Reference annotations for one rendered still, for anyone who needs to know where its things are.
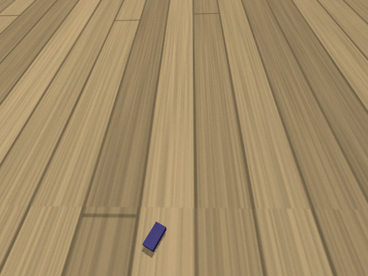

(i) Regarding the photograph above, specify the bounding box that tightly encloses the small box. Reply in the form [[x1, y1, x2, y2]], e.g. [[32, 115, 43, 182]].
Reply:
[[143, 222, 166, 252]]

